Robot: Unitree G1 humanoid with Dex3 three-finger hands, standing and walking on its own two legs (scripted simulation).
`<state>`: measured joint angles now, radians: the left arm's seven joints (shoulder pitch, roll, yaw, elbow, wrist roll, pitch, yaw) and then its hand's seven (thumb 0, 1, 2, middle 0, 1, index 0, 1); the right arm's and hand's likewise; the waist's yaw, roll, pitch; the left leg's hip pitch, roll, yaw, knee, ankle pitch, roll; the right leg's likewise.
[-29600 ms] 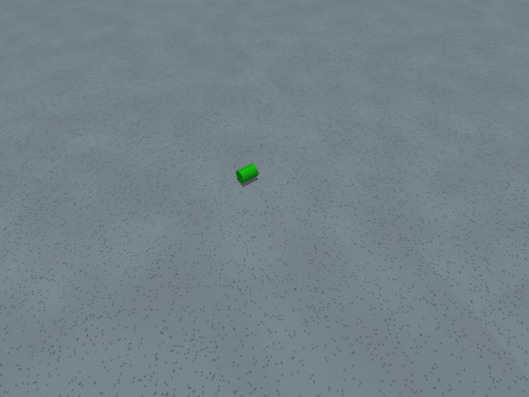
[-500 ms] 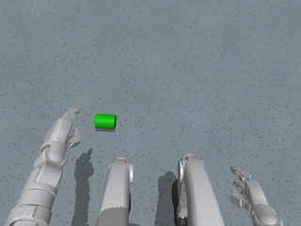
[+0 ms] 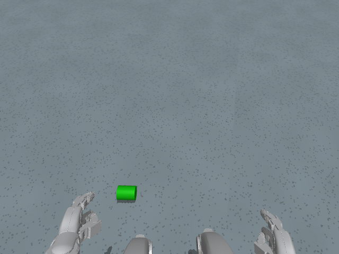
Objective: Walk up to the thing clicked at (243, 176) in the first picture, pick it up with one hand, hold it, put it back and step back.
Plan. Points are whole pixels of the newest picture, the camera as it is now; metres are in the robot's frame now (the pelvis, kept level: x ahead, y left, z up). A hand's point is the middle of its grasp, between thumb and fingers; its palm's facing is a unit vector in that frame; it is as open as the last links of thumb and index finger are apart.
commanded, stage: home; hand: left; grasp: from above
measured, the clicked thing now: (126, 192) +0.47 +0.23 -0.65
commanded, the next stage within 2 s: none
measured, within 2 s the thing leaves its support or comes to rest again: neither
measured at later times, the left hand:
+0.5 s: hand (86, 239) +0.17 +0.19 -0.02, palm faces +0.07 -0.98 -0.19, open 7.4 cm
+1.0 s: hand (85, 237) +0.18 +0.19 -0.01, palm faces +0.05 -0.98 -0.20, open 7.4 cm
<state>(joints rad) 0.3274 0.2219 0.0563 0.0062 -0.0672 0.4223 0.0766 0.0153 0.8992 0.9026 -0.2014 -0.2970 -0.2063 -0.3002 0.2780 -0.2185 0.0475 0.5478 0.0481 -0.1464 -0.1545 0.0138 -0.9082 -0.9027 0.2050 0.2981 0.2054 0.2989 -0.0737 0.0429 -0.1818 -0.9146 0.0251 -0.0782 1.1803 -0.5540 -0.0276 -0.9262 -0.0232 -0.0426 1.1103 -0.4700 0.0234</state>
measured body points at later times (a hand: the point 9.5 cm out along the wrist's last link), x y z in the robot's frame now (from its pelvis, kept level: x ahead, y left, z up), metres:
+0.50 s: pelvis +0.01 +0.01 +0.03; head +0.04 +0.01 +0.48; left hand +0.17 +0.24 +0.00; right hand +0.20 -0.23 -0.02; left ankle +0.01 +0.13 -0.65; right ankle +0.04 -0.14 -0.65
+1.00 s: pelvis +0.01 +0.01 +0.03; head +0.03 +0.01 +0.48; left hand +0.17 +0.24 +0.00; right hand +0.17 -0.23 -0.03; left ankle +0.01 +0.13 -0.65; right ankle +0.04 -0.14 -0.65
